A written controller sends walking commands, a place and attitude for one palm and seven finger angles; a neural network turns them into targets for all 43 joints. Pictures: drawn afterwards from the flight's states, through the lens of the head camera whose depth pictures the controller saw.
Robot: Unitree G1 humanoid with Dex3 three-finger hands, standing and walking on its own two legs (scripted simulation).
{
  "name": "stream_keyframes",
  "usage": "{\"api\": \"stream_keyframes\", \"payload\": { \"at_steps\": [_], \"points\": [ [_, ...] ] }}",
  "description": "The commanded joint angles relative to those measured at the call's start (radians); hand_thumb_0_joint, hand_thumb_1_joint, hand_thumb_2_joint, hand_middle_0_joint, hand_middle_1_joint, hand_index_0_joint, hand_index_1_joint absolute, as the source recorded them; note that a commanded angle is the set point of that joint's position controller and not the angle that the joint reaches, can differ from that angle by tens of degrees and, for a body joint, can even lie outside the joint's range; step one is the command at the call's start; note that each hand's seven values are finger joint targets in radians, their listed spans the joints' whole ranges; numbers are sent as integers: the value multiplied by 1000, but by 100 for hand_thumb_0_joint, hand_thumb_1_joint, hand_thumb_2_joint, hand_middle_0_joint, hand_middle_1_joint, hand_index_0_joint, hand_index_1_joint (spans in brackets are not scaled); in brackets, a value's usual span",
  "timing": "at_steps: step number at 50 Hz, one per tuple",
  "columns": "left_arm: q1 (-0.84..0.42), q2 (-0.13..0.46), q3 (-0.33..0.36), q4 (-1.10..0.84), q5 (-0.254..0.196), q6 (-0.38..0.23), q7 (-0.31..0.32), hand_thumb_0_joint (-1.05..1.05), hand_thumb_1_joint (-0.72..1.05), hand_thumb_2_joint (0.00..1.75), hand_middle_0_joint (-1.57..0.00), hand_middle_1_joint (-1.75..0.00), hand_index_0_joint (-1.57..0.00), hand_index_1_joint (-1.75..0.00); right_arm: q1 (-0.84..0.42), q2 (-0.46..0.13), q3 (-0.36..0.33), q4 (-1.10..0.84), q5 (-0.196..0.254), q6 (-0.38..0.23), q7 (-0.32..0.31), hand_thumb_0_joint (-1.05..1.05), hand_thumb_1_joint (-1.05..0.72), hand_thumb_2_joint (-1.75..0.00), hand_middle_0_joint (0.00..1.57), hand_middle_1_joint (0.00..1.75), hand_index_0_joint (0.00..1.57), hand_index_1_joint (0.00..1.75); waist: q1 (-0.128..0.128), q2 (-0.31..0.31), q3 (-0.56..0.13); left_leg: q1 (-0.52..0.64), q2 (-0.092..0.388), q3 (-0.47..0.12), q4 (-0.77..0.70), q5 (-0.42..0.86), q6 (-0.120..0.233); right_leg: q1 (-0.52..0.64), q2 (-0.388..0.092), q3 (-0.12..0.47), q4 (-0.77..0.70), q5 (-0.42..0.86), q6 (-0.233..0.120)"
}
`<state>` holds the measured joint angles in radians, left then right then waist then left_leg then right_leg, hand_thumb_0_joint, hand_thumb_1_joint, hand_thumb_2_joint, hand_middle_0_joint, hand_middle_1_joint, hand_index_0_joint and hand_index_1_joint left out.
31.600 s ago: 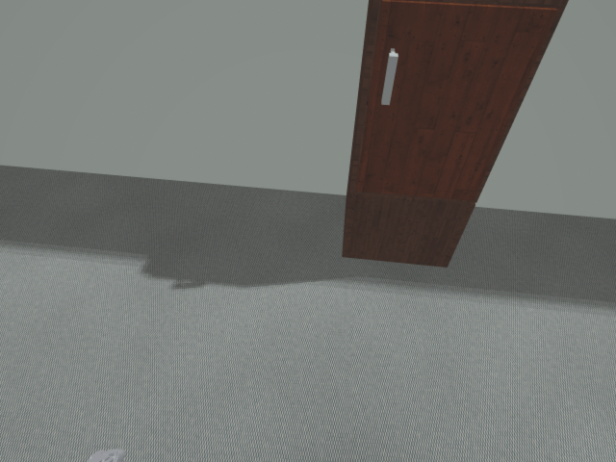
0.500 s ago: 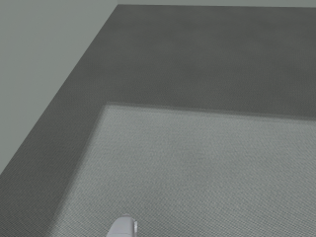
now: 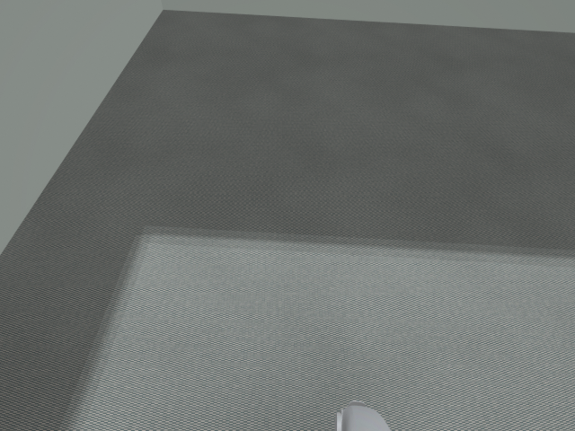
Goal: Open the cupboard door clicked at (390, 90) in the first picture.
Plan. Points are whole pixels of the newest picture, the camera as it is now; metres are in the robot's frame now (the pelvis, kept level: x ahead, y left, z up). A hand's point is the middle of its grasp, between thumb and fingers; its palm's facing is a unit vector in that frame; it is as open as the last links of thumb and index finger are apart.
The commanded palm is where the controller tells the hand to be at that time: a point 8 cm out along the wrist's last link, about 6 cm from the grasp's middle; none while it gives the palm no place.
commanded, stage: turn to face it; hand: left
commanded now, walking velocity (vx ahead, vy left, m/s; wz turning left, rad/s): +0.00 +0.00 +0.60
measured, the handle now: out of the picture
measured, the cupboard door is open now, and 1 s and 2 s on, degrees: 46 46 46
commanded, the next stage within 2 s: none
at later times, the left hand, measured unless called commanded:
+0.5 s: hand (172, 425) +0.16 +0.20 -0.20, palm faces +0.34 -0.93 -0.16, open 7.3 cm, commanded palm none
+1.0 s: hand out of the picture +0.11 +0.15 -0.15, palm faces +0.56 -0.77 -0.31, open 7.4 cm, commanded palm none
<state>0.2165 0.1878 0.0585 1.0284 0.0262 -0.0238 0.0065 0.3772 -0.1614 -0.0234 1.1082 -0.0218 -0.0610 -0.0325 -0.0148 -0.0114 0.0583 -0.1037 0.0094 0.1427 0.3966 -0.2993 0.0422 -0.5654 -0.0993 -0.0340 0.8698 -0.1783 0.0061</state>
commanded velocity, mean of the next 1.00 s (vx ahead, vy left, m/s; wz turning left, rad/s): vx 0.00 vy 0.00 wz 0.60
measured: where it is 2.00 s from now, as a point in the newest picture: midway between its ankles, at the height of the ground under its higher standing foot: outside the picture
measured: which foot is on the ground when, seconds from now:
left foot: down 0.00-0.12, up 0.14-0.44, down 0.46-0.86, up 0.88-1.00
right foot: up 0.00-0.10, down 0.12-0.46, up 0.48-0.84, down 0.86-1.00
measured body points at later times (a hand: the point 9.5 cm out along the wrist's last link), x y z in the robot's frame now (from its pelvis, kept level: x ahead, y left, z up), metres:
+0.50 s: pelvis +0.12 -0.01 -0.03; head +0.14 +0.03 +0.42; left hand +0.14 +0.25 -0.19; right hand +0.29 -0.24 -0.14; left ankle +0.12 +0.10 -0.74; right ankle +0.13 -0.14 -0.73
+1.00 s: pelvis +0.17 -0.06 -0.01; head +0.23 -0.06 +0.44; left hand +0.08 +0.19 -0.13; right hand +0.38 -0.23 -0.17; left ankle +0.07 +0.05 -0.65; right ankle +0.22 -0.15 -0.74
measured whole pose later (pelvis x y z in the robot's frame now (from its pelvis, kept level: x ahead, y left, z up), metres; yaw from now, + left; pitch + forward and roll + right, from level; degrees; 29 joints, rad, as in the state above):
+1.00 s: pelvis +0.17 -0.06 -0.01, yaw +36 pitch +1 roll +2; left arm 0.21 0.19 0.04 0.90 0.02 0.01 0.03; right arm 0.16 -0.26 -0.09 0.94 -0.02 0.09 0.03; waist -0.02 0.04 0.09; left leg -0.54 0.00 -0.01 1.16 -0.43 -0.05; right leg -0.26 -0.09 -0.13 0.55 -0.31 -0.01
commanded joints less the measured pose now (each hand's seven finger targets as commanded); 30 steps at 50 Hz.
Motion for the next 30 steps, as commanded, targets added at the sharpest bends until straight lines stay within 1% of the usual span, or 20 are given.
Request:
{"api": "stream_keyframes", "payload": {
  "at_steps": [1,3,4,5,6,7,8,10,12,13,16,19,21,22,23,24,25,26,28,30],
  "points": [
    [26,7,-14,-38,-4,-9,-12,0,90,90,-20,-30,-20,-30,59,-125,-14,-31,6,2,2,0,-90,-90,20,30,20,30,11,153,-3,-145,199,-128,-31,716,75,242,67,-94,-175,72,10],
    [27,42,-4,-48,-8,-11,-9,0,90,90,-20,-30,-20,-30,52,-138,-20,-34,6,18,3,0,-90,-90,20,30,20,30,30,156,-12,-148,193,-155,35,655,53,312,71,-96,-245,81,11],
    [62,71,4,-47,-9,-17,-6,0,90,90,-20,-30,-20,-30,46,-135,-21,-39,10,23,4,0,-90,-90,20,30,20,30,55,125,-29,-179,172,-157,113,595,25,408,54,-85,-315,171,10],
    [129,132,19,-32,-5,-27,2,0,90,90,-20,-30,-20,-30,45,-116,-22,-52,17,26,8,0,-90,-90,20,30,20,30,85,12,-87,-322,123,-129,254,430,-14,609,-53,18,-301,470,-22],
    [228,219,42,-10,-3,-37,13,0,90,90,-20,-30,-20,-30,80,-79,-24,-62,24,25,12,0,-90,-90,20,30,20,30,117,-194,-204,-454,-5,-41,541,-91,-70,782,-329,239,-334,818,-143],
    [266,254,42,-15,-11,-33,19,0,90,90,-20,-30,-20,-30,94,-86,-28,-76,29,38,4,0,-90,-90,20,30,20,30,117,-252,-291,-431,0,-94,793,-404,-78,755,-470,303,-415,872,-239],
    [194,218,33,-41,-12,-26,30,0,90,90,-20,-30,-20,-30,52,-79,-30,-90,28,48,3,0,-90,-90,20,30,20,30,104,-243,-223,-463,49,-147,878,-382,-80,654,-439,279,-452,697,-244],
    [57,158,24,-81,-11,-4,40,0,90,90,-20,-30,-20,-30,-20,-64,-33,-102,22,71,16,0,-90,-90,20,30,20,30,57,-188,-140,-474,101,-151,899,-284,-83,490,-364,137,-481,502,-185],
    [-29,141,18,-114,-4,-2,38,0,90,90,-20,-30,-20,-30,-5,-36,-29,-109,15,93,31,0,-90,-90,20,30,20,30,-5,-157,-105,-398,105,-117,806,-216,-92,339,-307,-19,-506,377,-121],
    [-54,137,19,-126,-2,-2,34,0,90,90,-20,-30,-20,-30,1,-27,-30,-108,12,101,37,0,-90,-90,20,30,20,30,-20,-162,-94,-368,98,-88,748,-178,-97,295,-285,-66,-512,329,-103],
    [-69,148,29,-134,2,0,30,0,90,90,-20,-30,-20,-30,-27,-24,-33,-128,9,106,49,0,-90,-90,20,30,20,30,-27,-155,-58,-329,84,-37,589,-119,-100,261,-271,-131,-502,234,-89],
    [-50,157,48,-141,7,5,25,0,90,90,-20,-30,-20,-30,-89,-47,-41,-177,7,96,53,0,-90,-90,20,30,20,30,-9,-155,-62,-305,70,-11,408,-99,-94,312,-289,-143,-425,224,-84],
    [-48,162,50,-147,-2,13,18,0,90,90,-20,-30,-20,-30,-55,-92,-55,-187,3,89,54,0,-90,-90,20,30,20,30,-38,-64,-89,-162,46,0,210,47,-89,273,-264,-185,-293,140,-43],
    [-44,135,46,-163,-9,21,14,0,90,90,-20,-30,-20,-30,1,-162,-70,-183,-1,79,54,0,-90,-90,20,30,20,30,-70,123,-127,-61,114,-134,69,199,-54,195,-198,-212,-118,-9,7],
    [-63,69,30,-208,-17,28,7,0,90,90,-20,-30,-20,-30,43,-289,-99,-189,-9,69,45,0,-90,-90,20,30,20,30,-96,468,-131,11,401,-554,-42,565,98,-61,-37,-193,162,-518,94],
    [-130,96,22,-237,-6,38,12,0,90,90,-20,-30,-20,-30,65,-327,-102,-184,-9,75,32,0,-90,-90,20,30,20,30,-116,352,-176,14,466,-602,-50,585,185,-80,-12,-37,319,-519,73],
    [-157,97,21,-249,-3,37,9,0,90,90,-20,-30,-20,-30,21,-310,-101,-205,-7,71,26,0,-90,-90,20,30,20,30,-87,216,-143,-35,438,-558,-65,443,180,-94,-37,6,358,-419,64],
    [-157,82,31,-229,3,35,10,0,90,90,-20,-30,-20,-30,-37,-295,-98,-220,-9,65,17,0,-90,-90,20,30,20,30,-66,257,-133,-60,371,-534,-52,427,148,-121,-23,15,397,-360,73],
    [-97,108,34,-189,2,40,2,0,90,90,-20,-30,-20,-30,-135,-258,-79,-246,-5,59,12,0,-90,-90,20,30,20,30,-19,238,-108,-82,281,-382,-32,467,100,-95,-18,42,397,-230,84],
    [-54,105,33,-174,-3,40,-2,0,90,90,-20,-30,-20,-30,-156,-250,-76,-259,-1,53,11,0,-90,-90,20,30,20,30,3,178,-141,-43,239,-324,-16,518,89,-58,-1,30,342,-187,94]
  ]
}}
